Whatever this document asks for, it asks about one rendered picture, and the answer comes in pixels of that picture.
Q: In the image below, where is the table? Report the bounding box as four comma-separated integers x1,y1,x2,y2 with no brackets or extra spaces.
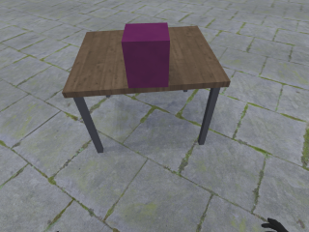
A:
62,25,231,153

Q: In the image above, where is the robot right hand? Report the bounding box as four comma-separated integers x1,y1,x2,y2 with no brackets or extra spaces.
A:
261,217,289,232

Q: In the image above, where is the carton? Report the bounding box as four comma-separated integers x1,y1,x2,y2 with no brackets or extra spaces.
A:
121,22,170,88

